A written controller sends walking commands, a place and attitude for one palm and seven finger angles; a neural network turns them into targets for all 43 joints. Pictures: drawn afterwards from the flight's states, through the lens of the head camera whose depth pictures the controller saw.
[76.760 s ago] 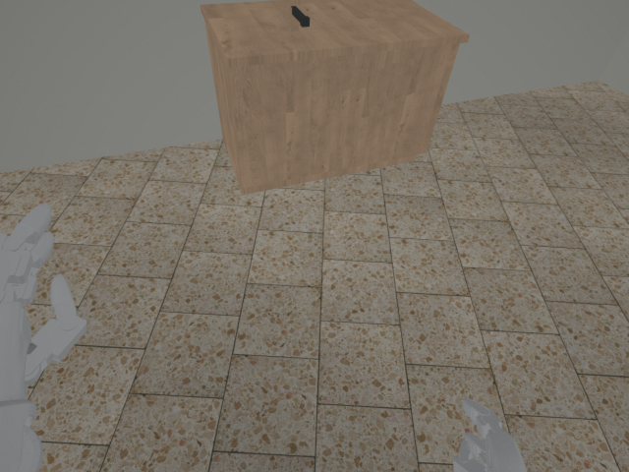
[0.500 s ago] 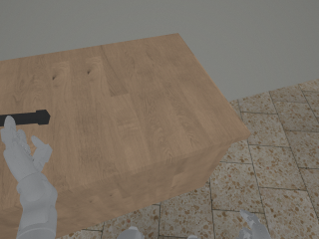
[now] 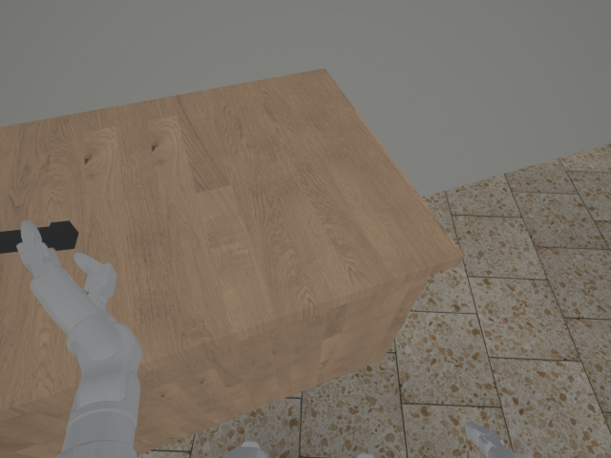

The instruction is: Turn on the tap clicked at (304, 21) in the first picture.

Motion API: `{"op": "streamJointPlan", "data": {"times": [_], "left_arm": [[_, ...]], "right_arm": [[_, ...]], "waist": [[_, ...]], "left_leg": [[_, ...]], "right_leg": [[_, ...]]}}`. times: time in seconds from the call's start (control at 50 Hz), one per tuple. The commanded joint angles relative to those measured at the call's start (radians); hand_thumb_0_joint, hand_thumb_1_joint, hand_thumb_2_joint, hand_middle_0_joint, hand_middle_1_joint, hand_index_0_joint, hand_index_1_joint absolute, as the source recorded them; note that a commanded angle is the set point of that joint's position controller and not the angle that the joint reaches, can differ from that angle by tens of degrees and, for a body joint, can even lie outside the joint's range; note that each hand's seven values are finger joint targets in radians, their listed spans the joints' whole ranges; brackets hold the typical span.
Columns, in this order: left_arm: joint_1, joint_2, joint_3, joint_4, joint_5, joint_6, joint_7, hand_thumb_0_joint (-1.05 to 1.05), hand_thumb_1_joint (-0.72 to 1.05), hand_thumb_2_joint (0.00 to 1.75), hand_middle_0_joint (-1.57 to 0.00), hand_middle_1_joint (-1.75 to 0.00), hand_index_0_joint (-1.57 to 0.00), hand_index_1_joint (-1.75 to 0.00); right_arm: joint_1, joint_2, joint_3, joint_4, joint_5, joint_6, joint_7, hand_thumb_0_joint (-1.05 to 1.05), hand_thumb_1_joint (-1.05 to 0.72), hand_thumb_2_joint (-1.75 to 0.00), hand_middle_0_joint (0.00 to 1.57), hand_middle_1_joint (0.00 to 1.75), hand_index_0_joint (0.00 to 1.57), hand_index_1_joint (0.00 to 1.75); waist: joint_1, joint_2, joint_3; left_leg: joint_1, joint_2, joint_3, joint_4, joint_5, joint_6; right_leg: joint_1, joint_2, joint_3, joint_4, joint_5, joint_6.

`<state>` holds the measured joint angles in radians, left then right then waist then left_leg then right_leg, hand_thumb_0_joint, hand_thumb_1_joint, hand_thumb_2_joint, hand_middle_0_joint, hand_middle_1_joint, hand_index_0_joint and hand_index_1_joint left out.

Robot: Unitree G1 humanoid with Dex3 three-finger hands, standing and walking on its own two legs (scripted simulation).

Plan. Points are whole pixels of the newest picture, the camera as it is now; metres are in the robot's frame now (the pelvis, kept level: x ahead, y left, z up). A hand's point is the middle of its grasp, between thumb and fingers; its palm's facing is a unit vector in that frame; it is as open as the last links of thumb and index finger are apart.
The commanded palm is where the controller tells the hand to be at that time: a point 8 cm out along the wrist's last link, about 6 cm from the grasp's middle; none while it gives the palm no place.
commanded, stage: push the lever round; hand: left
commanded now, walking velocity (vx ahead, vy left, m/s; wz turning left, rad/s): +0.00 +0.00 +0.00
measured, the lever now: (62, 235) +0.39 +0.35 +0.05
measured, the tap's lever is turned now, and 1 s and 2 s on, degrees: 79 85 86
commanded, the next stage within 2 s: lift the hand up off the lever in 1.38 s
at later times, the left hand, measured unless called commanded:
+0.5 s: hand (129, 255) +0.36 +0.25 +0.05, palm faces +0.81 -0.59 -0.05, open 7.9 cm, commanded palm +0.31 +0.26 +0.05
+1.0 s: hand (144, 227) +0.41 +0.25 +0.05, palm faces +0.86 -0.51 -0.09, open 8.0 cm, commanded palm +0.36 +0.24 +0.05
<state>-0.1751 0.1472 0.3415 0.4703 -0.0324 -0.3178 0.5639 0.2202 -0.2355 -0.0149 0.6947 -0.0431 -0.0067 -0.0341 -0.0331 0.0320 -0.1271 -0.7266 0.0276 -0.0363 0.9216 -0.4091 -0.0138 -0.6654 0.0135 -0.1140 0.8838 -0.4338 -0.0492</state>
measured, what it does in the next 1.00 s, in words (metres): stands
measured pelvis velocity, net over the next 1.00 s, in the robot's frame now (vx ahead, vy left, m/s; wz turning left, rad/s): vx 0.00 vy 0.00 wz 0.01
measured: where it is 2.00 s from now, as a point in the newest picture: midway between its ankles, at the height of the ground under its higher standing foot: outside the picture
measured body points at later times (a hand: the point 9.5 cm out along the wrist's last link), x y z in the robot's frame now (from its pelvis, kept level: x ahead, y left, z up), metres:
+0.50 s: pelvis +0.00 +0.00 +0.00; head +0.05 +0.00 +0.45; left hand +0.32 +0.28 +0.06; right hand +0.14 -0.25 -0.11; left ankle +0.02 +0.13 -0.69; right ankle +0.00 -0.09 -0.69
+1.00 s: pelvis +0.00 +0.00 +0.00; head +0.06 +0.01 +0.44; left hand +0.36 +0.27 +0.06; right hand +0.09 -0.25 -0.13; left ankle +0.02 +0.13 -0.69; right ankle +0.00 -0.09 -0.69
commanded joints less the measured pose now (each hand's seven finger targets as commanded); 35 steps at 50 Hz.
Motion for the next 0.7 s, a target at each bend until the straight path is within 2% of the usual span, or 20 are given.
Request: {"op": "streamJointPlan", "data": {"times": [0.0, 0.02, 0.06, 0.1, 0.12, 0.14, 0.2, 0.22, 0.24, 0.3, 0.32, 0.34, 0.4, 0.42, 0.44, 0.5, 0.52, 0.6, 0.62, 0.68], "left_arm": [[-0.246, 0.151, -0.012, -0.223, 0.039, -0.069, 0.034, 0.00, 0.90, 0.90, -0.15, -0.15, -0.15, -0.15], [-0.239, 0.170, 0.015, -0.213, 0.044, -0.066, 0.046, 0.00, 0.90, 0.90, -0.15, -0.15, -0.15, -0.15], [-0.268, 0.140, -0.018, -0.207, 0.046, -0.060, 0.054, 0.00, 0.90, 0.90, -0.15, -0.15, -0.15, -0.15], [-0.278, 0.155, -0.003, -0.196, 0.048, -0.053, 0.067, 0.00, 0.90, 0.90, -0.15, -0.15, -0.15, -0.15], [-0.295, 0.178, 0.023, -0.195, 0.056, -0.052, 0.079, 0.00, 0.90, 0.90, -0.15, -0.15, -0.15, -0.15], [-0.314, 0.142, -0.011, -0.204, 0.059, -0.053, 0.084, 0.00, 0.90, 0.90, -0.15, -0.15, -0.15, -0.15], [-0.337, 0.135, -0.018, -0.200, 0.070, -0.056, 0.107, 0.00, 0.90, 0.90, -0.15, -0.15, -0.15, -0.15], [-0.324, 0.156, 0.015, -0.187, 0.076, -0.054, 0.119, 0.00, 0.90, 0.90, -0.15, -0.15, -0.15, -0.15], [-0.349, 0.117, -0.024, -0.178, 0.077, -0.052, 0.122, 0.00, 0.90, 0.90, -0.15, -0.15, -0.15, -0.15], [-0.385, 0.104, -0.040, -0.147, 0.082, -0.043, 0.131, 0.00, 0.90, 0.90, -0.15, -0.15, -0.15, -0.15], [-0.389, 0.126, -0.010, -0.141, 0.089, -0.042, 0.140, 0.00, 0.90, 0.90, -0.15, -0.15, -0.15, -0.15], [-0.402, 0.083, -0.050, -0.146, 0.088, -0.041, 0.141, 0.00, 0.90, 0.90, -0.15, -0.15, -0.15, -0.15], [-0.418, 0.080, -0.048, -0.142, 0.092, -0.042, 0.161, 0.00, 0.90, 0.90, -0.15, -0.15, -0.15, -0.15], [-0.403, 0.101, -0.013, -0.134, 0.097, -0.040, 0.171, 0.00, 0.90, 0.90, -0.15, -0.15, -0.15, -0.15], [-0.420, 0.064, -0.052, -0.126, 0.098, -0.037, 0.173, 0.00, 0.90, 0.90, -0.15, -0.15, -0.15, -0.15], [-0.459, 0.067, -0.046, -0.090, 0.104, -0.026, 0.193, 0.00, 0.90, 0.90, -0.15, -0.15, -0.15, -0.15], [-0.453, 0.100, -0.003, -0.076, 0.110, -0.023, 0.203, 0.00, 0.90, 0.90, -0.15, -0.15, -0.15, -0.15], [-0.557, 0.085, -0.020, -0.033, 0.115, -0.020, 0.224, 0.00, 0.90, 0.90, -0.15, -0.15, -0.15, -0.15], [-0.562, 0.131, 0.035, -0.018, 0.124, -0.022, 0.237, 0.00, 0.90, 0.90, -0.15, -0.15, -0.15, -0.15], [-0.608, 0.062, -0.028, 0.000, 0.137, -0.024, 0.244, 0.00, 0.90, 0.90, -0.15, -0.15, -0.15, -0.15]], "right_arm": [[-0.045, -0.129, -0.055, -0.121, -0.001, -0.033, -0.001, 0.00, -0.90, -0.90, 0.20, 0.30, 0.20, 0.30], [-0.043, -0.131, -0.056, -0.113, -0.001, -0.030, -0.002, 0.00, -0.90, -0.90, 0.20, 0.30, 0.20, 0.30], [-0.048, -0.128, -0.055, -0.117, -0.001, -0.028, -0.001, 0.00, -0.90, -0.90, 0.20, 0.30, 0.20, 0.30], [-0.053, -0.127, -0.054, -0.115, 0.000, -0.025, -0.003, 0.00, -0.90, -0.90, 0.20, 0.30, 0.20, 0.30], [-0.053, -0.127, -0.055, -0.107, -0.001, -0.021, -0.005, 0.00, -0.90, -0.90, 0.20, 0.30, 0.20, 0.30], [-0.056, -0.121, -0.053, -0.113, -0.002, -0.019, -0.002, 0.00, -0.90, -0.90, 0.20, 0.30, 0.20, 0.30], [-0.058, -0.118, -0.054, -0.109, -0.008, -0.022, 0.001, 0.00, -0.90, -0.90, 0.20, 0.30, 0.20, 0.30], [-0.053, -0.119, -0.057, -0.102, -0.011, -0.020, 0.002, 0.00, -0.90, -0.90, 0.20, 0.30, 0.20, 0.30], [-0.053, -0.116, -0.054, -0.102, -0.011, -0.019, 0.006, 0.00, -0.90, -0.90, 0.20, 0.30, 0.20, 0.30], [-0.056, -0.118, -0.054, -0.101, -0.011, -0.018, 0.009, 0.00, -0.90, -0.90, 0.20, 0.30, 0.20, 0.30], [-0.051, -0.118, -0.059, -0.092, -0.011, -0.016, 0.008, 0.00, -0.90, -0.90, 0.20, 0.30, 0.20, 0.30], [-0.055, -0.115, -0.056, -0.097, -0.014, -0.017, 0.012, 0.00, -0.90, -0.90, 0.20, 0.30, 0.20, 0.30], [-0.054, -0.112, -0.060, -0.095, -0.017, -0.016, 0.016, 0.00, -0.90, -0.90, 0.20, 0.30, 0.20, 0.30], [-0.046, -0.114, -0.062, -0.088, -0.018, -0.015, 0.017, 0.00, -0.90, -0.90, 0.20, 0.30, 0.20, 0.30], [-0.049, -0.111, -0.059, -0.090, -0.018, -0.014, 0.022, 0.00, -0.90, -0.90, 0.20, 0.30, 0.20, 0.30], [-0.053, -0.112, -0.060, -0.086, -0.021, -0.013, 0.026, 0.00, -0.90, -0.90, 0.20, 0.30, 0.20, 0.30], [-0.049, -0.115, -0.062, -0.078, -0.021, -0.011, 0.024, 0.00, -0.90, -0.90, 0.20, 0.30, 0.20, 0.30], [-0.052, -0.110, -0.056, -0.074, -0.025, -0.009, 0.026, 0.00, -0.90, -0.90, 0.20, 0.30, 0.20, 0.30], [-0.046, -0.112, -0.060, -0.061, -0.027, -0.008, 0.024, 0.00, -0.90, -0.90, 0.20, 0.30, 0.20, 0.30], [-0.034, -0.106, -0.060, -0.058, -0.035, -0.008, 0.033, 0.00, -0.90, -0.90, 0.20, 0.30, 0.20, 0.30]], "waist": [[0.002, 0.000, -0.276], [0.005, 0.000, -0.264], [-0.004, -0.013, -0.260], [-0.003, -0.023, -0.256], [0.003, 0.003, -0.254], [-0.003, 0.013, -0.258], [-0.006, 0.014, -0.285], [0.004, 0.026, -0.286], [-0.011, 0.003, -0.288], [-0.018, -0.008, -0.273], [-0.011, 0.010, -0.275], [-0.017, 0.020, -0.282], [-0.017, 0.000, -0.311], [-0.003, 0.019, -0.312], [-0.015, 0.018, -0.304], [-0.021, -0.015, -0.286], [-0.012, -0.009, -0.282], [-0.033, -0.022, -0.272], [-0.021, 0.000, -0.273], [-0.039, 0.017, -0.314]], "left_leg": [[0.153, -0.026, -0.009, -0.098, 0.232, 0.038], [0.149, -0.027, -0.012, -0.102, 0.228, 0.038], [0.149, -0.028, -0.006, -0.100, 0.225, 0.040], [0.137, -0.029, -0.006, -0.105, 0.207, 0.040], [0.141, -0.030, -0.009, -0.107, 0.209, 0.039], [0.149, -0.031, -0.008, -0.107, 0.212, 0.039], [0.156, -0.028, -0.005, -0.098, 0.226, 0.039], [0.156, -0.029, -0.010, -0.099, 0.228, 0.038], [0.158, -0.029, -0.009, -0.096, 0.239, 0.038], [0.150, -0.028, -0.008, -0.094, 0.226, 0.037], [0.158, -0.026, -0.012, -0.098, 0.233, 0.036], [0.171, -0.028, -0.010, -0.097, 0.239, 0.036], [0.173, -0.027, -0.008, -0.088, 0.256, 0.036], [0.176, -0.025, -0.015, -0.095, 0.267, 0.032], [0.180, -0.026, -0.015, -0.095, 0.267, 0.031], [0.158, -0.025, -0.011, -0.096, 0.234, 0.034], [0.154, -0.025, -0.015, -0.102, 0.231, 0.033], [0.132, -0.028, -0.010, -0.102, 0.185, 0.035], [0.130, -0.027, -0.015, -0.105, 0.184, 0.034], [0.157, -0.025, -0.013, -0.095, 0.219, 0.032]], "right_leg": [[0.168, -0.014, 0.086, -0.138, 0.299, 0.023], [0.169, -0.014, 0.085, -0.140, 0.292, 0.022], [0.169, -0.017, 0.087, -0.146, 0.296, 0.024], [0.175, -0.019, 0.091, -0.155, 0.278, 0.025], [0.173, -0.019, 0.091, -0.152, 0.273, 0.023], [0.171, -0.021, 0.089, -0.150, 0.277, 0.023], [0.175, -0.022, 0.090, -0.147, 0.295, 0.023], [0.171, -0.019, 0.085, -0.142, 0.289, 0.021], [0.172, -0.021, 0.083, -0.138, 0.308, 0.023], [0.161, -0.022, 0.082, -0.147, 0.295, 0.023], [0.161, -0.020, 0.081, -0.144, 0.294, 0.020], [0.155, -0.021, 0.076, -0.142, 0.299, 0.021], [0.168, -0.021, 0.077, -0.141, 0.320, 0.022], [0.167, -0.018, 0.070, -0.134, 0.317, 0.018], [0.156, -0.019, 0.066, -0.132, 0.314, 0.019], [0.150, -0.020, 0.068, -0.148, 0.287, 0.022], [0.149, -0.019, 0.067, -0.148, 0.275, 0.020], [0.136, -0.023, 0.072, -0.161, 0.231, 0.026], [0.132, -0.021, 0.072, -0.158, 0.223, 0.023], [0.119, -0.020, 0.061, -0.142, 0.251, 0.021]]}}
